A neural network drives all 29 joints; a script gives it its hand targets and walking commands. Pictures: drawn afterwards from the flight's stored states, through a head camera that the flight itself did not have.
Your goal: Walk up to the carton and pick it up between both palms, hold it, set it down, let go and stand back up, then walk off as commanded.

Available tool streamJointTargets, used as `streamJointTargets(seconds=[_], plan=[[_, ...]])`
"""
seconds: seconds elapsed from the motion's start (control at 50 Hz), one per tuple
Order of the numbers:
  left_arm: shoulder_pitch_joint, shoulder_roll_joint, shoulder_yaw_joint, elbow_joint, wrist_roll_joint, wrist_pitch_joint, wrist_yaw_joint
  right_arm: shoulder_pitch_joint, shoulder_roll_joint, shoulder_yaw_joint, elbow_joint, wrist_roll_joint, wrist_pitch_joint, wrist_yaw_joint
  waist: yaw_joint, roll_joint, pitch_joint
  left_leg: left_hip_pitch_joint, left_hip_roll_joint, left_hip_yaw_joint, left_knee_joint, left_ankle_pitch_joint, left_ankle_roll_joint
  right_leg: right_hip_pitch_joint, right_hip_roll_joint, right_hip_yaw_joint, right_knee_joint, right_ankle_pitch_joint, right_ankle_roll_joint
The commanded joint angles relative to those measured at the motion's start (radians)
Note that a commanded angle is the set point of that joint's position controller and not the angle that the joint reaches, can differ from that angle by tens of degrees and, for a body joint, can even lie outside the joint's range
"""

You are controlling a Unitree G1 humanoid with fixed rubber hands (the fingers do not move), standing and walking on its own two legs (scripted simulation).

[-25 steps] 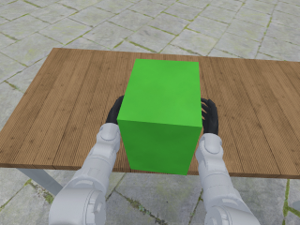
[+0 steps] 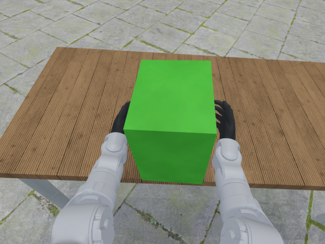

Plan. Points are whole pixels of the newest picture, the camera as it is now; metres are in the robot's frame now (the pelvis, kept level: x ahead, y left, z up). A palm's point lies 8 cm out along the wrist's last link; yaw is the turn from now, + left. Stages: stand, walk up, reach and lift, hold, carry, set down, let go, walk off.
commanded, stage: set down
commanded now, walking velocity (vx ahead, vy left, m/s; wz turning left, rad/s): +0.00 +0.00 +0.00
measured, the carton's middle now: (173, 125) +0.43 -0.01 +0.03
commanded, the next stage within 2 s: none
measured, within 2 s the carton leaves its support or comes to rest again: rests again in 0.18 s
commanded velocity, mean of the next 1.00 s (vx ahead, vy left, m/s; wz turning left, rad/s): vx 0.00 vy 0.00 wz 0.00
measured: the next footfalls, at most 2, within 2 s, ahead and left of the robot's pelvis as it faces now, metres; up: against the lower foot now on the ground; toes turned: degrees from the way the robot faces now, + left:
none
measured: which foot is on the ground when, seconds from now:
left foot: down 0.00-1.00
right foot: down 0.00-1.00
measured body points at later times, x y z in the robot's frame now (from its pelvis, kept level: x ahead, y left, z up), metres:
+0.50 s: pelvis -0.02 +0.01 -0.01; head +0.04 +0.03 +0.44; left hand +0.39 +0.17 +0.03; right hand +0.37 -0.13 +0.02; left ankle -0.02 +0.10 -0.75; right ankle -0.01 -0.12 -0.75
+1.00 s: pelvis -0.04 +0.01 -0.01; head -0.01 +0.03 +0.44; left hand +0.33 +0.21 +0.01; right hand +0.31 -0.16 +0.00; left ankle -0.02 +0.10 -0.75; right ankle -0.01 -0.12 -0.75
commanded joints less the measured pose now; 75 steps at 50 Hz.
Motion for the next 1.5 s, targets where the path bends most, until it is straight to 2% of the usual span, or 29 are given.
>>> streamJointTargets(seconds=[0.0,0.06,0.08,0.1,0.12,0.18,0.2,0.24,0.28,0.32,0.38,0.4,0.44,0.54,0.58,0.64,0.72,0.74,0.76,0.82,0.84,0.92,0.96,0.98,1.12,1.22,1.34,1.38,1.48], plan=[[-0.557,0.016,0.03,-0.212,-0.034,-0.047,0.011,-0.481,0.04,0.174,0.054,0.059,-0.005,0.018,0.032,-0.017,-0.648,0.013,0.01,0.09,0.047,0.366,-0.039,0.318,0.009,-0.019,0.107,0.454,0.03],[-0.597,0.039,-0.023,-0.208,-0.093,-0.064,0.023,-0.501,0.01,0.174,0.053,0.094,0.0,0.003,-0.005,-0.023,-0.736,0.014,0.007,0.084,0.07,0.391,-0.042,0.295,0.015,-0.018,0.119,0.495,0.031],[-0.511,0.134,-0.013,-0.271,-0.109,-0.068,0.034,-0.441,-0.095,0.21,-0.007,0.15,-0.016,-0.003,0.026,0.005,-0.869,0.047,0.004,0.087,0.1,0.494,-0.052,0.352,0.023,-0.006,0.145,0.609,0.024],[-0.65,0.061,-0.027,-0.204,-0.104,-0.076,0.034,-0.533,-0.007,0.163,0.069,0.103,0.001,-0.006,-0.01,0.0,-0.764,-0.021,0.004,0.08,0.086,0.381,-0.051,0.254,0.019,-0.019,0.126,0.445,0.029],[-0.6,0.066,-0.042,-0.223,-0.121,-0.077,0.036,-0.501,-0.026,0.161,0.031,0.108,-0.004,-0.012,-0.011,-0.007,-0.792,0.002,0.006,0.076,0.087,0.398,-0.051,0.274,0.024,-0.016,0.126,0.478,0.024],[-0.464,0.125,-0.081,-0.272,-0.159,-0.061,0.051,-0.413,-0.154,0.188,-0.003,0.177,-0.023,-0.024,-0.015,0.029,-0.919,0.124,0.017,0.061,0.15,0.609,-0.087,0.243,0.052,-0.03,0.143,0.578,0.013],[-0.606,0.082,-0.095,-0.209,-0.153,-0.06,0.05,-0.52,-0.106,0.151,0.073,0.142,-0.006,-0.025,-0.026,0.059,-0.8,0.075,0.019,0.056,0.138,0.503,-0.085,0.137,0.042,-0.032,0.118,0.395,0.014],[-0.477,0.132,-0.1,-0.273,-0.176,-0.05,0.051,-0.435,-0.165,0.187,-0.035,0.184,-0.033,-0.032,-0.004,0.036,-0.888,0.154,0.024,0.055,0.166,0.606,-0.091,0.16,0.058,-0.03,0.124,0.495,0.006],[-0.477,0.13,-0.127,-0.282,-0.191,-0.047,0.054,-0.416,-0.195,0.16,-0.019,0.174,-0.034,-0.036,-0.043,0.059,-0.883,0.163,0.03,0.039,0.178,0.605,-0.101,0.123,0.06,-0.039,0.125,0.459,0.004],[-0.447,0.144,-0.161,-0.297,-0.2,-0.032,0.06,-0.397,-0.244,0.161,-0.02,0.2,-0.042,-0.03,-0.037,0.101,-0.888,0.22,0.039,0.027,0.196,0.651,-0.116,0.052,0.074,-0.049,0.112,0.399,-0.009],[-0.531,0.104,-0.18,-0.226,-0.22,-0.008,0.061,-0.491,-0.211,0.128,-0.005,0.176,-0.015,-0.023,-0.05,0.068,-0.797,0.195,0.043,0.027,0.19,0.519,-0.11,-0.064,0.073,-0.05,0.077,0.203,-0.017],[-0.418,0.128,-0.184,-0.264,-0.234,0.0,0.064,-0.404,-0.271,0.158,-0.057,0.207,-0.032,-0.022,-0.031,0.069,-0.846,0.238,0.046,0.03,0.198,0.577,-0.113,-0.031,0.077,-0.05,0.084,0.277,-0.025],[-0.357,0.127,-0.22,-0.326,-0.256,0.002,0.061,-0.34,-0.296,0.173,-0.077,0.237,-0.044,-0.015,-0.058,0.094,-0.839,0.278,0.053,0.013,0.205,0.642,-0.123,-0.03,0.08,-0.058,0.093,0.313,-0.024],[-0.372,0.185,-0.21,-0.322,-0.271,0.005,0.045,-0.358,-0.293,0.224,-0.154,0.265,-0.044,-0.001,-0.03,0.061,-0.816,0.199,0.033,0.018,0.189,0.513,-0.098,0.007,0.07,-0.045,0.095,0.254,-0.019],[-0.387,0.179,-0.26,-0.313,-0.307,-0.005,0.04,-0.367,-0.307,0.215,-0.15,0.272,-0.045,0.005,-0.066,0.058,-0.815,0.176,0.033,0.013,0.181,0.445,-0.097,-0.013,0.069,-0.049,0.1,0.217,-0.016],[-0.323,0.209,-0.266,-0.37,-0.323,-0.015,0.044,-0.313,-0.322,0.263,-0.204,0.309,-0.057,0.017,-0.045,0.071,-0.825,0.204,0.032,0.001,0.184,0.458,-0.099,0.001,0.069,-0.044,0.108,0.232,-0.021],[-0.355,0.253,-0.294,-0.286,-0.377,-0.017,0.039,-0.356,-0.343,0.275,-0.215,0.335,-0.024,0.023,-0.042,0.029,-0.716,0.083,0.021,0.013,0.136,0.209,-0.067,0.038,0.056,-0.034,0.109,0.137,-0.028],[-0.185,0.225,-0.295,-0.375,-0.368,-0.018,0.041,-0.211,-0.343,0.3,-0.245,0.358,-0.04,0.028,-0.034,0.03,-0.713,0.135,0.029,-0.005,0.122,0.254,-0.07,0.079,0.063,-0.036,0.114,0.197,-0.024],[-0.229,0.229,-0.334,-0.429,-0.4,-0.025,0.042,-0.249,-0.333,0.317,-0.284,0.372,-0.05,0.03,-0.041,0.04,-0.786,0.146,0.032,-0.013,0.145,0.304,-0.075,0.069,0.066,-0.035,0.126,0.226,-0.021],[-0.287,0.27,-0.321,-0.304,-0.409,-0.013,0.028,-0.295,-0.363,0.285,-0.239,0.354,-0.018,0.032,-0.053,0.018,-0.683,0.09,0.025,-0.011,0.119,0.164,-0.067,0.041,0.055,-0.033,0.114,0.133,-0.028],[-0.137,0.243,-0.326,-0.409,-0.404,-0.014,0.029,-0.167,-0.347,0.314,-0.299,0.379,-0.034,0.035,-0.034,0.022,-0.71,0.132,0.031,-0.016,0.11,0.216,-0.066,0.102,0.06,-0.034,0.12,0.205,-0.028],[-0.097,0.246,-0.365,-0.467,-0.422,-0.005,0.012,-0.118,-0.367,0.33,-0.314,0.395,-0.043,0.033,-0.06,0.041,-0.668,0.185,0.028,-0.027,0.13,0.321,-0.079,0.093,0.066,-0.035,0.117,0.242,-0.031],[-0.15,0.271,-0.36,-0.416,-0.435,0.013,0.006,-0.191,-0.373,0.306,-0.302,0.376,-0.026,0.034,-0.064,0.026,-0.613,0.104,0.023,-0.022,0.111,0.202,-0.068,0.088,0.061,-0.029,0.111,0.153,-0.03],[-0.071,0.271,-0.358,-0.48,-0.431,0.009,0.008,-0.114,-0.36,0.322,-0.356,0.378,-0.035,0.033,-0.042,0.017,-0.641,0.107,0.016,-0.015,0.104,0.206,-0.063,0.134,0.059,-0.028,0.112,0.193,-0.026],[0.045,0.254,-0.418,-0.63,-0.472,0.04,0.014,-0.006,-0.372,0.324,-0.46,0.386,-0.032,0.052,-0.045,0.013,-0.623,0.143,0.032,-0.034,0.097,0.241,-0.061,0.113,0.067,-0.038,0.12,0.18,-0.028],[0.113,0.267,-0.411,-0.673,-0.467,0.076,0.021,0.068,-0.365,0.322,-0.522,0.375,0.004,0.061,-0.025,0.008,-0.547,0.103,0.037,-0.029,0.048,0.105,-0.051,0.158,0.06,-0.031,0.113,0.103,-0.033],[0.314,0.26,-0.445,-0.836,-0.478,0.11,0.013,0.284,-0.339,0.35,-0.647,0.376,0.012,0.061,-0.038,-0.003,-0.494,0.127,0.034,-0.039,0.033,0.135,-0.045,0.208,0.059,-0.023,0.105,0.156,-0.035],[0.321,0.285,-0.42,-0.844,-0.472,0.119,0.013,0.298,-0.315,0.377,-0.7,0.374,0.028,0.06,-0.005,-0.013,-0.47,0.115,0.021,-0.02,0.025,0.112,-0.038,0.225,0.051,-0.009,0.102,0.133,-0.03],[0.343,0.303,-0.446,-0.924,-0.51,0.151,0.024,0.343,-0.319,0.35,-0.791,0.363,0.066,0.061,-0.017,-0.017,-0.397,0.062,0.03,-0.02,-0.005,0.025,-0.028,0.224,0.051,-0.009,0.107,0.071,-0.04]])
